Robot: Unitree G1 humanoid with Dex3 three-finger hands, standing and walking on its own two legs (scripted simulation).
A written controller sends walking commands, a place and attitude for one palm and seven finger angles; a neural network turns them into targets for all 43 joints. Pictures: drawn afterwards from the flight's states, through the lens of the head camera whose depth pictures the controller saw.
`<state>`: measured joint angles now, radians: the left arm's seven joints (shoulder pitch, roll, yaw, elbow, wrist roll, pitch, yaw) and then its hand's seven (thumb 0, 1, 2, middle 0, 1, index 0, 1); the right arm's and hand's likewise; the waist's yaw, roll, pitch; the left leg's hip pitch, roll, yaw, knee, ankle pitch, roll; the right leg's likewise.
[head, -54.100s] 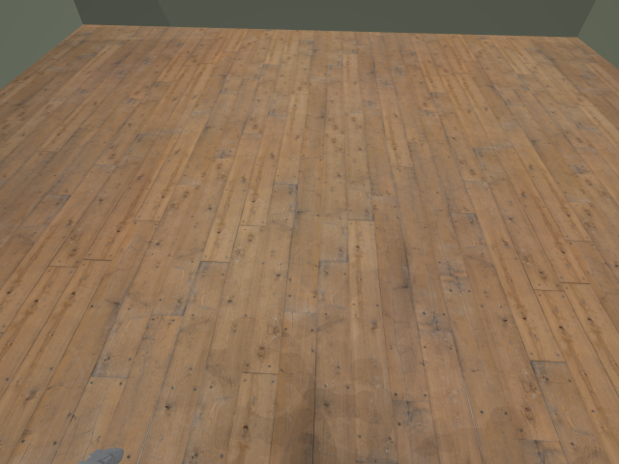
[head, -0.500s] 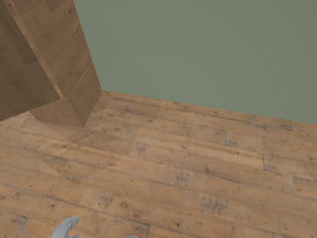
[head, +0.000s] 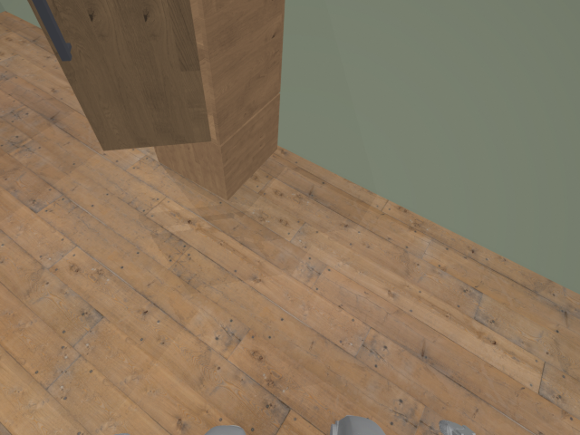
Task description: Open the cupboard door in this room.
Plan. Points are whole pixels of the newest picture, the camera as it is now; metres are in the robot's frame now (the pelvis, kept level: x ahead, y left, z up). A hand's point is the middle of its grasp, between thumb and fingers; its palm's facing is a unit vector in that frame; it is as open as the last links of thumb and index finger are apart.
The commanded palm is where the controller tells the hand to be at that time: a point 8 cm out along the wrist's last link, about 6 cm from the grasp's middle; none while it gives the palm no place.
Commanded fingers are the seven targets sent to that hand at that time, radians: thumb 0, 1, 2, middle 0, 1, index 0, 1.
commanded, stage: turn to face it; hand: left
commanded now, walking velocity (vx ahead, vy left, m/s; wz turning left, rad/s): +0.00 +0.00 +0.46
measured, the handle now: (55, 26) +0.91 +0.62 +0.01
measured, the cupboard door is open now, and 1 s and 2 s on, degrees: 44 44 44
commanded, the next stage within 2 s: take the last steps up to it in 0.34 s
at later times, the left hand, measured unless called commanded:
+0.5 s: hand out of the picture +0.01 +0.16 -0.17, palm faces +0.28 -0.94 -0.19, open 7.4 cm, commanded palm none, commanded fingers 0.00 0.90 0.90 -0.20 -0.30 -0.20 -0.30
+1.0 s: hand out of the picture +0.06 +0.18 -0.16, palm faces +0.41 -0.89 -0.20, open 7.4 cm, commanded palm none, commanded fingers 0.00 0.90 0.90 -0.20 -0.30 -0.20 -0.30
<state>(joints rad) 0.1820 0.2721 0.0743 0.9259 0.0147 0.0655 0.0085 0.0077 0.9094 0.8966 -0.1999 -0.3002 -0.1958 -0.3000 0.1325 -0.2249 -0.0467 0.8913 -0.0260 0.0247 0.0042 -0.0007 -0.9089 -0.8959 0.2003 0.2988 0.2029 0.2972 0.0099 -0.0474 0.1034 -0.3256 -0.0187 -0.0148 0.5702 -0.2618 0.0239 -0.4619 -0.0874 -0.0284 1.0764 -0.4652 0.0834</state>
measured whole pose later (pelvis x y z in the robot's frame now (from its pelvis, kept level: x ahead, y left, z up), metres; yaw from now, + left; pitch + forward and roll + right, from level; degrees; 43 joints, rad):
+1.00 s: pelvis +0.11 +0.01 +0.01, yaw +22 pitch +0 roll +1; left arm 0.31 0.15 0.04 1.03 0.02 -0.06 0.00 0.00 0.91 0.90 -0.20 -0.30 -0.20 -0.30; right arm 0.25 -0.22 -0.06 1.04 -0.03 0.03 0.04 0.01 -0.91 -0.90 0.20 0.30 0.20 0.30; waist 0.00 0.01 0.04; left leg -0.51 0.05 0.03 1.04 -0.27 -0.03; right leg -0.14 -0.09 -0.14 0.44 -0.29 0.03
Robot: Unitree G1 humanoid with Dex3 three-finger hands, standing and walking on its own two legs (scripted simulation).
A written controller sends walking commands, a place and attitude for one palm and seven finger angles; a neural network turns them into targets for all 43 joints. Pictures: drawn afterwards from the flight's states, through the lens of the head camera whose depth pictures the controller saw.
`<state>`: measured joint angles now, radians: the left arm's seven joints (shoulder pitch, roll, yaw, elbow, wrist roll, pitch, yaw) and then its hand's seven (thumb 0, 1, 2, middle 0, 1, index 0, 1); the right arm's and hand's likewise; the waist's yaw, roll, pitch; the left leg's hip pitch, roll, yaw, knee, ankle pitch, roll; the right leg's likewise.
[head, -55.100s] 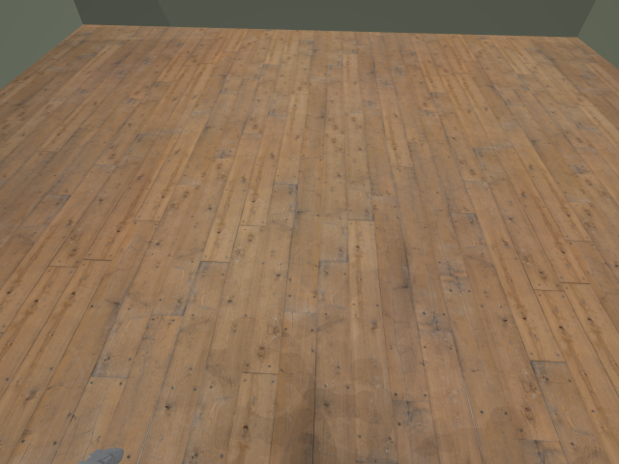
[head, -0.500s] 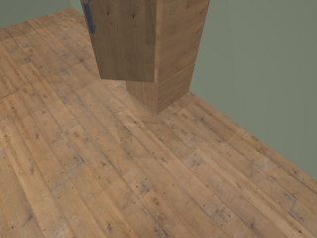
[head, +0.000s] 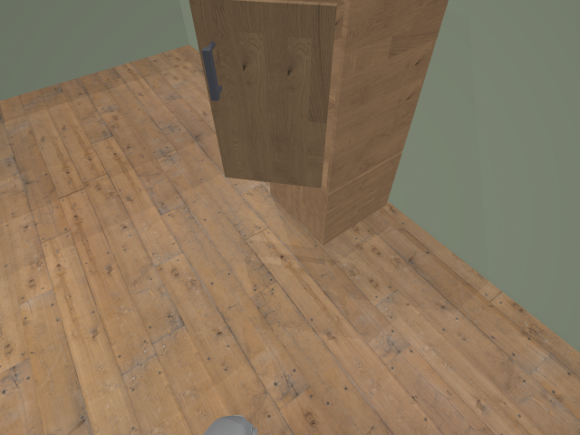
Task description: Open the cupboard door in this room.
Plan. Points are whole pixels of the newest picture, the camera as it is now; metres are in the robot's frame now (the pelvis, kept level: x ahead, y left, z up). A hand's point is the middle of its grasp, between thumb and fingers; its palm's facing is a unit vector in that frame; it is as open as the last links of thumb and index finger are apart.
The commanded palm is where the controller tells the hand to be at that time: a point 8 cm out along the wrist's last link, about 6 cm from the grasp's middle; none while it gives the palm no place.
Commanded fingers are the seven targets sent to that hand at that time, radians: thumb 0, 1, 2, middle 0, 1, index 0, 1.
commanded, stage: take the last steps up to it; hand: left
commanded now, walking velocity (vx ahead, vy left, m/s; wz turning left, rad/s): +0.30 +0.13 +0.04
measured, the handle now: (213, 71) +0.97 +0.27 +0.00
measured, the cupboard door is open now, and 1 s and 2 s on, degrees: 44 44 44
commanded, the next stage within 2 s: come to a stop and stand still in 0.82 s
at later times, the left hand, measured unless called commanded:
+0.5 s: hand (148, 365) +0.25 +0.27 -0.16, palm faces +0.03 -0.98 -0.20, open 7.4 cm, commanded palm none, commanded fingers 0.00 0.90 0.90 -0.20 -0.30 -0.20 -0.30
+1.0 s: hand (156, 329) +0.33 +0.29 -0.20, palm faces +0.05 -0.98 -0.17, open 7.3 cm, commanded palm none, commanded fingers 0.00 0.90 0.90 -0.20 -0.30 -0.20 -0.30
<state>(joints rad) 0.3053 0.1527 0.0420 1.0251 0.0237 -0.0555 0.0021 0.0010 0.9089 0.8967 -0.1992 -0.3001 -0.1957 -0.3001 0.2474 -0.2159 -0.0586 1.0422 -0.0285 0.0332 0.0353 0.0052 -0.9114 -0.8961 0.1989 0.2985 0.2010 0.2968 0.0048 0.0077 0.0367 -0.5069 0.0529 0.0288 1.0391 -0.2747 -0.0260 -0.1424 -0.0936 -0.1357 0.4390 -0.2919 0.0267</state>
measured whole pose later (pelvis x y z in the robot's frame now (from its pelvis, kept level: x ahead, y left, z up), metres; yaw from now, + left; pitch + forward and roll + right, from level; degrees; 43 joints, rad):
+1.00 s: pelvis +0.36 +0.11 -0.02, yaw -2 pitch -1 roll -1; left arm 0.35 0.18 0.04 1.12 0.01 -0.02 0.01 0.00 0.92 0.90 -0.20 -0.30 -0.20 -0.30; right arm 0.19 -0.18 -0.03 1.03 -0.03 -0.05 0.01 0.00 -0.92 -0.90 0.20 0.30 0.20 0.30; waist 0.03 -0.03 0.05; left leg -0.38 0.06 0.10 0.57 -0.11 0.02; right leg -0.14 -0.07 -0.09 0.64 -0.47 0.02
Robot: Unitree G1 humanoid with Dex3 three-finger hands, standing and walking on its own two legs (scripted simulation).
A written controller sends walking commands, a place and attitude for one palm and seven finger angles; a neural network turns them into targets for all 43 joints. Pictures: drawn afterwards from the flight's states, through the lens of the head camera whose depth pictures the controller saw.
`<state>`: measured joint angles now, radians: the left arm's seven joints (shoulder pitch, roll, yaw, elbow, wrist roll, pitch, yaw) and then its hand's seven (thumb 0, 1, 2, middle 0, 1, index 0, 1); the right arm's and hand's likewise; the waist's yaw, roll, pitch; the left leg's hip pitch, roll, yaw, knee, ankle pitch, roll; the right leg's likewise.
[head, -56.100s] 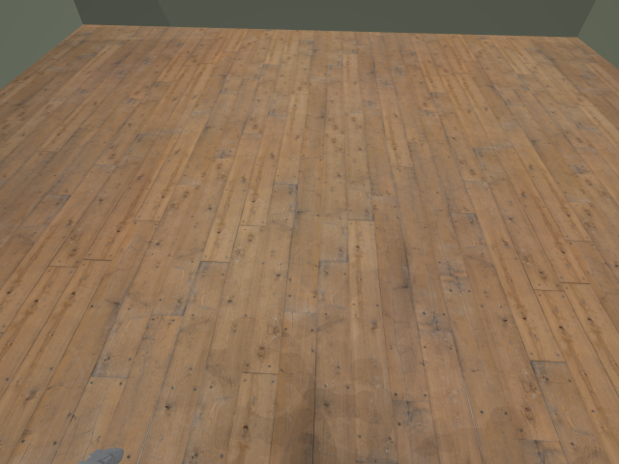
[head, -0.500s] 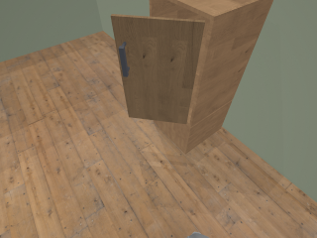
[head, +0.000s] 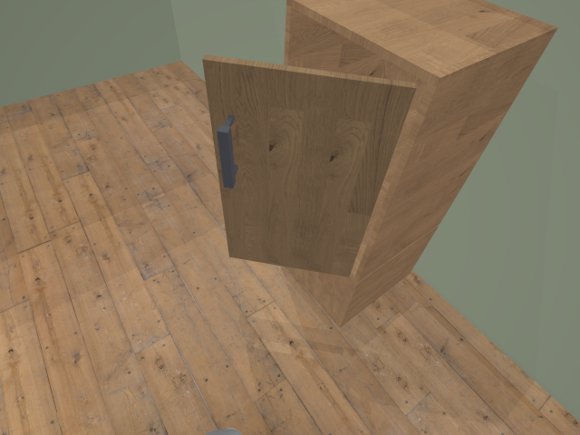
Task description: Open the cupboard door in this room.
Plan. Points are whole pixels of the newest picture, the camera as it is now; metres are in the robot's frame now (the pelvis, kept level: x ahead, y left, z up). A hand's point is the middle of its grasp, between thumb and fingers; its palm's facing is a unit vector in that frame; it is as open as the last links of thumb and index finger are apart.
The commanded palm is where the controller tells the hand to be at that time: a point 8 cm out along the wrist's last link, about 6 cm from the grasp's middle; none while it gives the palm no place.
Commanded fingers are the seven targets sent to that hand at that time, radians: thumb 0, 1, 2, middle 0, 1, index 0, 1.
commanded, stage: come to a stop and stand still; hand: left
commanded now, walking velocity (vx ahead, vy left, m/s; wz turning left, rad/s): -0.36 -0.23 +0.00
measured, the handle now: (229, 152) +0.60 +0.17 +0.02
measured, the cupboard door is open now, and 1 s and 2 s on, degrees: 44 44 44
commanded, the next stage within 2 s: look again from close up in 1.04 s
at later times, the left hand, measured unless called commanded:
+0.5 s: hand out of the picture +0.08 +0.16 -0.15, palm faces +0.01 -0.97 -0.23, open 7.4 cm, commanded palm none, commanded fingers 0.00 0.90 0.90 -0.20 -0.30 -0.20 -0.30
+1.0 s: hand out of the picture +0.05 +0.18 -0.15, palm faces -0.02 -0.97 -0.24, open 7.4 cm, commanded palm none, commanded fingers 0.00 0.90 0.90 -0.20 -0.30 -0.20 -0.30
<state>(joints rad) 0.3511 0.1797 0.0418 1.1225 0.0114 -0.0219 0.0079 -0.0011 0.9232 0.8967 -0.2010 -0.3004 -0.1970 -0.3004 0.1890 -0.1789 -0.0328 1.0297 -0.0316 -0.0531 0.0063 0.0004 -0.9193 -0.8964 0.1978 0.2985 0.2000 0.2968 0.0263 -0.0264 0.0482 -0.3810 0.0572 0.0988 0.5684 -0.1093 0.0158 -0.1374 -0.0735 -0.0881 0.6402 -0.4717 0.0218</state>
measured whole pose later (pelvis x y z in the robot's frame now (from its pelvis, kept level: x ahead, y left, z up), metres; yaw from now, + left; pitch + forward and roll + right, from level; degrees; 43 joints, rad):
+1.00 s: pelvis +0.01 -0.01 +0.01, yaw -2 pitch -1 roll +0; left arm 0.26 0.18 -0.01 1.04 0.01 0.00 0.03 0.00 0.91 0.90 -0.20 -0.30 -0.20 -0.30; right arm 0.29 -0.19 0.01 1.02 -0.02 -0.01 -0.01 0.01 -0.94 -0.90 0.20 0.30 0.20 0.30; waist 0.00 0.02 0.02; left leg -0.20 -0.02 0.08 0.51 -0.29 0.04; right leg -0.23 -0.06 -0.02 0.53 -0.28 0.03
